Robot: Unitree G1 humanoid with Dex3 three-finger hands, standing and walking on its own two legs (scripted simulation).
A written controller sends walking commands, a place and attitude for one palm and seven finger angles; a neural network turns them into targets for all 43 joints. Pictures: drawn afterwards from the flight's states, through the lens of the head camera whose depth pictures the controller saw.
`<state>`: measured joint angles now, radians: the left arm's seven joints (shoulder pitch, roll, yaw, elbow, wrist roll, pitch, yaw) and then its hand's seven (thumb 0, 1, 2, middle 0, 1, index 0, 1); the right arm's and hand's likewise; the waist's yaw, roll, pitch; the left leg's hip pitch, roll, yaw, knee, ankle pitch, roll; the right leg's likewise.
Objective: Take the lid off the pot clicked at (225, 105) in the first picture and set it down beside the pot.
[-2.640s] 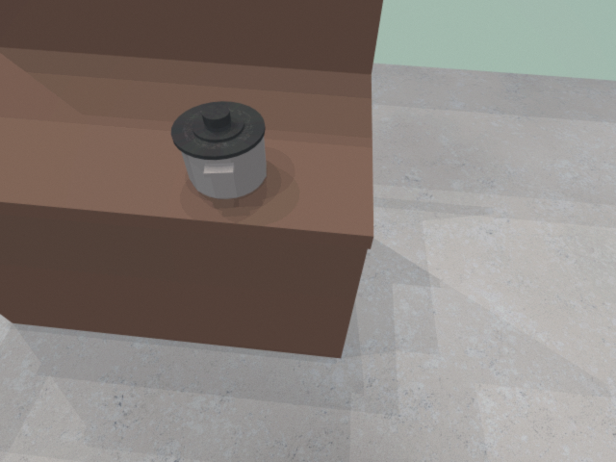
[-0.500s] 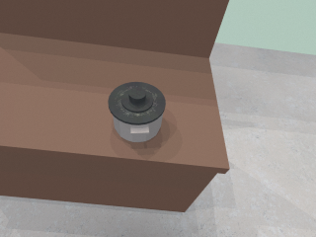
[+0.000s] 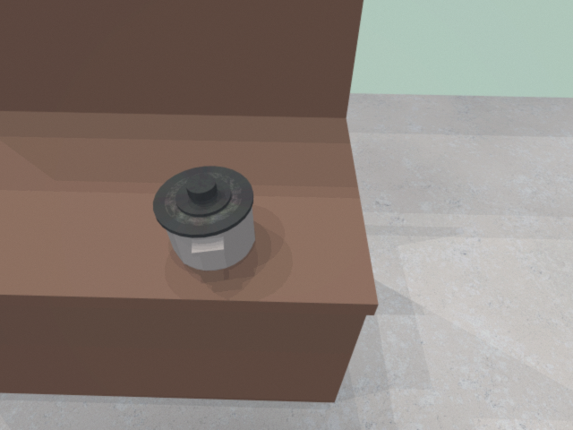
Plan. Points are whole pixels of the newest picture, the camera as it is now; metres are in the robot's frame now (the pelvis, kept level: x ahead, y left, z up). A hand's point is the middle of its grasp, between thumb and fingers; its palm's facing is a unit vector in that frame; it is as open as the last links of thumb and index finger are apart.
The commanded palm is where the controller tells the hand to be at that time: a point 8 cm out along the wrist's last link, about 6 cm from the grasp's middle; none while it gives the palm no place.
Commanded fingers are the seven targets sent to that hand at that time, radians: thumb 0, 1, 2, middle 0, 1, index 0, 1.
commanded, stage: come to a stop and stand still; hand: left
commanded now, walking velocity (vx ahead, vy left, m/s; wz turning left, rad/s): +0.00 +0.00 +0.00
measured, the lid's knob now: (201, 187) +0.48 +0.17 +0.07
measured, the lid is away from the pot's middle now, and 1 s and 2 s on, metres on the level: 0.00 0.00 0.00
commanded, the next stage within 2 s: look again from close up in 0.88 s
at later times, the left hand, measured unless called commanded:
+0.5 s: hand out of the picture +0.01 +0.19 -0.18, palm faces +0.03 -0.98 -0.21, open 7.4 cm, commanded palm none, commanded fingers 0.00 0.90 0.90 -0.20 -0.30 -0.20 -0.30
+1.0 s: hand out of the picture +0.01 +0.21 -0.17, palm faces +0.02 -0.97 -0.23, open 7.4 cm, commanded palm none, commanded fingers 0.00 0.90 0.90 -0.20 -0.30 -0.20 -0.30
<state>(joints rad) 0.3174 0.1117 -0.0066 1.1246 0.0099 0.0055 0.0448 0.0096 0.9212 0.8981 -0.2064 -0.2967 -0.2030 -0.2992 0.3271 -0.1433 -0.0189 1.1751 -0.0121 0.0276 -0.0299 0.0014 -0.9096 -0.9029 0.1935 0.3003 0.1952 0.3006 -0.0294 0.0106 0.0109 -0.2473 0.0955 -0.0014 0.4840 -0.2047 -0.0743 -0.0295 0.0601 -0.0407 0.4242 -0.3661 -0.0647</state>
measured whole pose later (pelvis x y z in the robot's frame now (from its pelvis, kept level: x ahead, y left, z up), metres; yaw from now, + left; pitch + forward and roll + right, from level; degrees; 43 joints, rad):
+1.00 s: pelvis +0.02 +0.03 +0.00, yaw +0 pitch +0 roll +1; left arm 0.30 0.16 0.01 1.11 0.02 0.00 0.05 0.00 0.91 0.90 -0.20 -0.30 -0.20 -0.30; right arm 0.26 -0.16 -0.01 1.14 -0.01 0.01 -0.02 0.00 -0.91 -0.90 0.20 0.30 0.20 0.30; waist 0.00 0.00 0.03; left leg -0.25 0.04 0.04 0.48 -0.22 -0.03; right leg -0.03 0.00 -0.02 0.40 -0.37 -0.01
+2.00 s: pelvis +0.01 +0.04 +0.00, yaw -1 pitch +1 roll +0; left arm 0.32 0.18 -0.02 1.02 0.02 -0.01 0.04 0.00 0.91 0.90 -0.20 -0.30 -0.20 -0.30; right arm 0.22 -0.16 0.00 1.06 0.00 -0.01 -0.02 0.00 -0.92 -0.90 0.20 0.30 0.20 0.30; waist 0.01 -0.04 0.05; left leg -0.29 0.03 0.03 0.53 -0.25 -0.02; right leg -0.08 0.00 -0.01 0.47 -0.39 -0.01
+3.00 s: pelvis +0.00 +0.03 +0.00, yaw +1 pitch +1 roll +0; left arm 0.61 0.24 0.11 0.00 -0.02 0.01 0.09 0.01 0.90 0.90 -1.25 -1.44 -1.25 -1.45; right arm 0.20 -0.20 -0.01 0.63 0.01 -0.06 -0.06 0.01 -0.90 -0.90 0.20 0.30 0.20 0.30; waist 0.05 0.03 0.01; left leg -0.30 0.03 -0.01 0.48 -0.20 -0.02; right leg -0.08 0.00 -0.05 0.43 -0.37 -0.02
